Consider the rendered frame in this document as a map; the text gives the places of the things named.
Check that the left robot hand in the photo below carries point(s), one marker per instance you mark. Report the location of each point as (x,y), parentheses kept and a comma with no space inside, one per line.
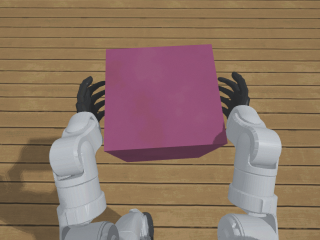
(86,101)

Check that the robot right forearm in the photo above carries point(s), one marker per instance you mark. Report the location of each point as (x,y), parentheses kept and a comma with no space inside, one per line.
(255,164)

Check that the robot left forearm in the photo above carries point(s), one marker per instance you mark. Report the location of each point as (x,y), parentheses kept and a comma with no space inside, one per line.
(75,172)

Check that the carton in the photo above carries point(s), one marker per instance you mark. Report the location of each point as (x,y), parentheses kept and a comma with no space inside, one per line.
(162,103)

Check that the robot right upper arm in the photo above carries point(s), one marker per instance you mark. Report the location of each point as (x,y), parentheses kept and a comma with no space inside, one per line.
(234,226)

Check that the left robot shin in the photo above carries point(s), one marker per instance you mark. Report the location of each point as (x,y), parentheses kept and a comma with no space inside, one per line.
(136,210)

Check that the right robot hand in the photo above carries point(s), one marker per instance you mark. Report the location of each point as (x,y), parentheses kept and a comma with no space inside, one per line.
(238,97)

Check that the robot left upper arm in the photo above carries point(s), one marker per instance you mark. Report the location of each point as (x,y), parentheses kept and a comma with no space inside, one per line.
(103,230)

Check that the left robot thigh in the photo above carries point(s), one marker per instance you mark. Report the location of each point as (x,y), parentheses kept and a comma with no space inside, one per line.
(132,226)

